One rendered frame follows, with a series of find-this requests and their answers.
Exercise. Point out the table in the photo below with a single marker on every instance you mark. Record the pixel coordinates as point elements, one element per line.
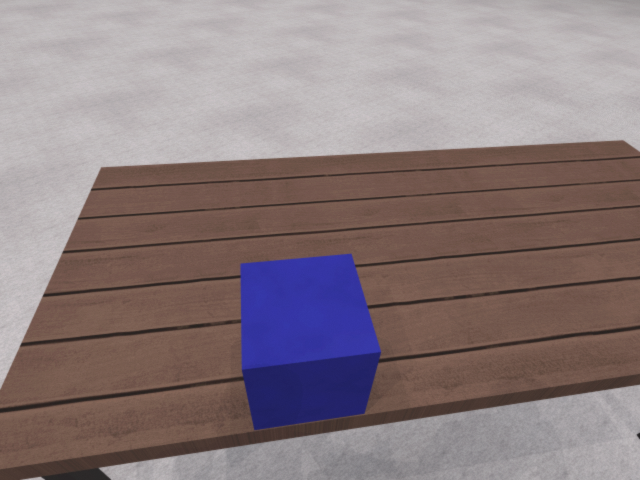
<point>493,276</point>

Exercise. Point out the carton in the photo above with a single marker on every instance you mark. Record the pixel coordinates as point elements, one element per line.
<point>309,348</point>

